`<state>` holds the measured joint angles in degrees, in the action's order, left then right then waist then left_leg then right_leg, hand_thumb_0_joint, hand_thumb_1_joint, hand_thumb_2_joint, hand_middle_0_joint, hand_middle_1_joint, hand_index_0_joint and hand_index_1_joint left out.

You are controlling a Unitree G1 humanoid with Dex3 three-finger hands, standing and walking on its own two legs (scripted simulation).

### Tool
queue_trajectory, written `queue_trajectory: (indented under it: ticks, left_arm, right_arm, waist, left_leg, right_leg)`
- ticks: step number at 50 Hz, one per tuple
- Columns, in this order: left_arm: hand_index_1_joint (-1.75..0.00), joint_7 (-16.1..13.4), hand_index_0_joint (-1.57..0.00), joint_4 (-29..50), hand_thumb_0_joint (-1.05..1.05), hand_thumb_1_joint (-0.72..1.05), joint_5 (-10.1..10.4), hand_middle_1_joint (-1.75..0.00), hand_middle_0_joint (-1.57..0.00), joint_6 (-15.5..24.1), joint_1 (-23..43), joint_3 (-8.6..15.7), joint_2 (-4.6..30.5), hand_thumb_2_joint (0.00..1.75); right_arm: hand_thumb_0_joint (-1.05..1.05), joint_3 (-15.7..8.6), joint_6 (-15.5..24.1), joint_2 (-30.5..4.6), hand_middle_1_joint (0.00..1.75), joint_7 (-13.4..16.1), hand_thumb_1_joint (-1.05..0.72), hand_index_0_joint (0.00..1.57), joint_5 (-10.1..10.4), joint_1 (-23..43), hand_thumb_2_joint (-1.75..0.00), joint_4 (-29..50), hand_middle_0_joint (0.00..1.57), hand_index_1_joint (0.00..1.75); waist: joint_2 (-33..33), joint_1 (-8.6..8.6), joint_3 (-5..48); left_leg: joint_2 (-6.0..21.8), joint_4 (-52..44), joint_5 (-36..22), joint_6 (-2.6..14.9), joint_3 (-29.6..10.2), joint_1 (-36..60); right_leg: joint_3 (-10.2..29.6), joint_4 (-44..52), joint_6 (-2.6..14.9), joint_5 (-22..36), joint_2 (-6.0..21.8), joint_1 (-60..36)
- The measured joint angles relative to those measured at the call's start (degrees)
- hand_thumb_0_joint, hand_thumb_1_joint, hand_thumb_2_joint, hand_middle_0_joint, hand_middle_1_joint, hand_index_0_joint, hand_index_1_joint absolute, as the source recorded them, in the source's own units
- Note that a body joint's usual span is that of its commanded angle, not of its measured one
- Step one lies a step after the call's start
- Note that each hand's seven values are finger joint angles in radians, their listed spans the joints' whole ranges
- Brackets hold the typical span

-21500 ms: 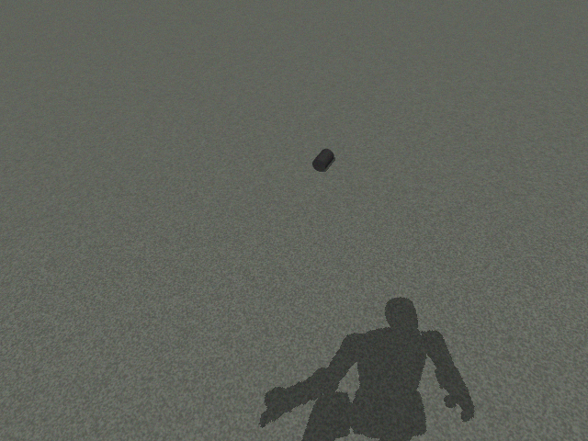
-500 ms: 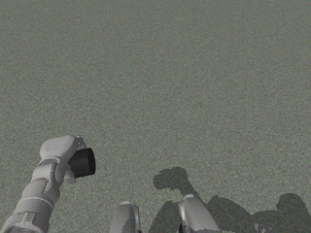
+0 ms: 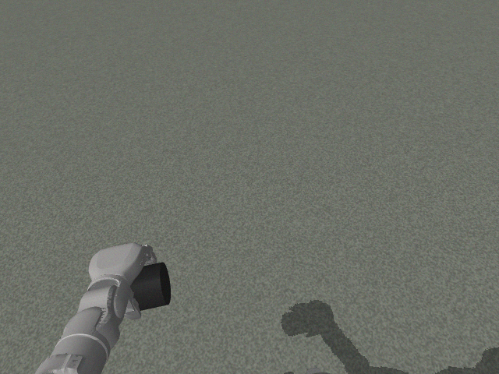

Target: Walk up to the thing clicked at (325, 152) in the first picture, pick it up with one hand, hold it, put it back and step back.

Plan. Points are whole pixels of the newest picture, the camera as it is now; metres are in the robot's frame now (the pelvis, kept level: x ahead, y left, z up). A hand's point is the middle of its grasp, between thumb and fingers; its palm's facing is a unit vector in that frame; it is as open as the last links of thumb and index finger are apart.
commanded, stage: lift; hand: left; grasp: from above
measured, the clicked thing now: (136, 289) +0.34 +0.23 -0.11
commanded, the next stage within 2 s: hold in 0.14 s
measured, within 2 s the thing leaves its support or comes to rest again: neither
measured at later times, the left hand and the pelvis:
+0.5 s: hand (117, 268) +0.34 +0.23 -0.02, palm faces -0.43 -0.05 -0.90, open 10.2 cm; pelvis +0.03 +0.00 +0.04, yaw +0 degrees
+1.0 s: hand (114, 272) +0.32 +0.22 +0.01, palm faces -0.43 -0.04 -0.90, open 10.3 cm; pelvis +0.02 +0.00 +0.05, yaw -1 degrees
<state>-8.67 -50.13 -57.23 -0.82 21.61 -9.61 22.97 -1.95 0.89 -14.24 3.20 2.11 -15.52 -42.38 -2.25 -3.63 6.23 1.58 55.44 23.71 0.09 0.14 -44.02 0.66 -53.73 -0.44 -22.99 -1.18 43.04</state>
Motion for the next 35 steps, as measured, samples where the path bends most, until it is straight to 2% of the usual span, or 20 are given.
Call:
queue_trajectory:
  ticks: [6,17,35]
  left_arm:
    - [-0.26,1.0,-0.82,1.1,-0.01,0.04,0.7,-0.26,-0.81,-0.3,-1.3,-0.3,-0.4,0.25]
    - [-0.26,2.3,-0.81,3.1,-0.01,0.04,-0.3,-0.27,-0.81,0.2,-2.9,-1.3,-0.6,0.25]
    - [-0.28,7.5,-0.80,8.2,-0.01,0.04,0.2,-0.28,-0.79,1.0,-5.2,-1.9,0.1,0.27]
  right_arm:
    - [0.00,-0.2,-0.4,0.0,0.30,0.0,-0.90,0.20,0.0,-0.1,-0.90,0.3,0.21,0.30]
    - [0.00,-0.5,-1.1,-0.2,0.30,-0.1,-0.90,0.20,0.2,0.3,-0.89,0.5,0.21,0.30]
    - [0.00,-0.2,-2.9,-0.6,0.30,-0.1,-0.90,0.20,1.0,0.9,-0.89,2.8,0.21,0.30]
  waist:
    - [-0.1,0.45,-0.6]
    - [0.1,1.34,-0.9]
    - [-0.4,2.53,-2.1]
  left_leg:
    - [-0.2,-5.0,-1.3,0.08,0.3,5.2]
    - [-0.5,-11.2,-2.9,0.19,0.8,12.0]
    - [-0.7,-17.4,-5.0,0.27,1.4,19.3]
  right_leg:
    - [0.3,4.8,-0.09,1.3,0.2,-5.1]
    - [0.7,10.9,-0.20,2.8,0.6,-11.7]
    - [1.4,16.5,-0.23,4.8,0.7,-18.5]
